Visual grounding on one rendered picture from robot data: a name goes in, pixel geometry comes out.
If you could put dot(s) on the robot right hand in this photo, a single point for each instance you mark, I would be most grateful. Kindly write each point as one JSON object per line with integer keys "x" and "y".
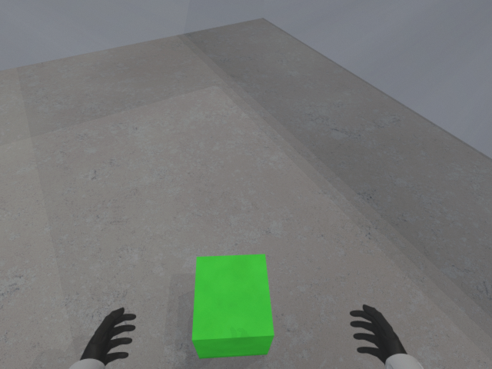
{"x": 385, "y": 339}

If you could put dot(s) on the right robot forearm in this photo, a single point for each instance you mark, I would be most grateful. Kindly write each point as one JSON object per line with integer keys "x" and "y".
{"x": 402, "y": 361}

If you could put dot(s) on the robot left hand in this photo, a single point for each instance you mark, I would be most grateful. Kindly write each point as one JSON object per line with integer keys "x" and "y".
{"x": 101, "y": 343}

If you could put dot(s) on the carton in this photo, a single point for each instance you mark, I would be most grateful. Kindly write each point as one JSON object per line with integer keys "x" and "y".
{"x": 232, "y": 306}

